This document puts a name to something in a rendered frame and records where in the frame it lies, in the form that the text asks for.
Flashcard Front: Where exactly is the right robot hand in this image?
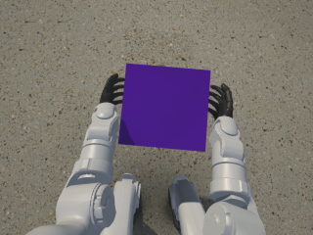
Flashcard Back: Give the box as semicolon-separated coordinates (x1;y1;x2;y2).
208;83;234;121

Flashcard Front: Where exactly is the right robot thigh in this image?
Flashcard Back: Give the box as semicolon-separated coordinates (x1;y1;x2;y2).
169;179;205;235

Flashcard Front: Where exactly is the robot right upper arm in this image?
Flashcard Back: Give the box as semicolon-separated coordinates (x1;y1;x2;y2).
202;202;266;235

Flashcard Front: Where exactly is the carton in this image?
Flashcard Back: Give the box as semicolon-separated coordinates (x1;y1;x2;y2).
118;64;211;152

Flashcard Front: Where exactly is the robot left upper arm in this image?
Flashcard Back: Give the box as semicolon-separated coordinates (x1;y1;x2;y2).
25;182;116;235

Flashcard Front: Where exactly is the robot left forearm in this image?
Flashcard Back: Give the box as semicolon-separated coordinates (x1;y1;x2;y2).
55;102;119;220

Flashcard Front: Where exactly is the right robot foot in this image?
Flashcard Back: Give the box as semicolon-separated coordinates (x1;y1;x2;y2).
168;185;181;231

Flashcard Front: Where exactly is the robot right forearm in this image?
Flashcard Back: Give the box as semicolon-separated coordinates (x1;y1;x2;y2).
208;116;261;219

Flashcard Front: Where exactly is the left robot hand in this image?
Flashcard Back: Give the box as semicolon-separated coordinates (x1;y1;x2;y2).
100;73;125;105

